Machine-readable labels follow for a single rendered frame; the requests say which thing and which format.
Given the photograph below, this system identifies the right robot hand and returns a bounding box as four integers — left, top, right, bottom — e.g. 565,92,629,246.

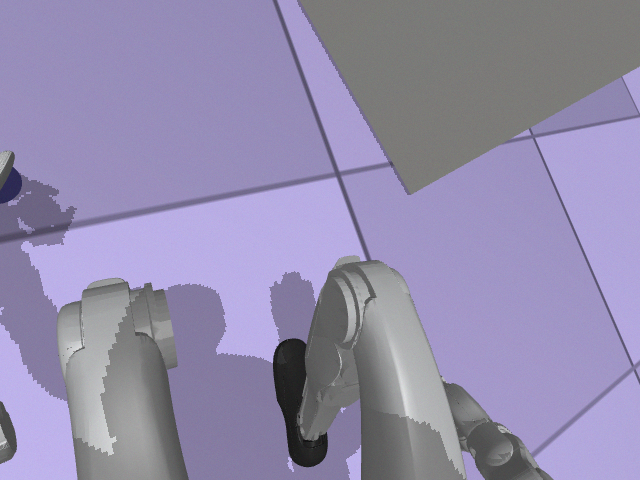
440,375,493,453

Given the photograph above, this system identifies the right robot foot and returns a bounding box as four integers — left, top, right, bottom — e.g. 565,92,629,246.
273,339,328,467

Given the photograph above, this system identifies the left robot arm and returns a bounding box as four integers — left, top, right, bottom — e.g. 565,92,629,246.
0,401,17,464

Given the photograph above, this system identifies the can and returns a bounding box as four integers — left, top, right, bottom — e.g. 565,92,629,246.
0,167,22,204

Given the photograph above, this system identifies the right robot arm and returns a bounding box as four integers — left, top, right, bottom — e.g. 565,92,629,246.
466,422,553,480

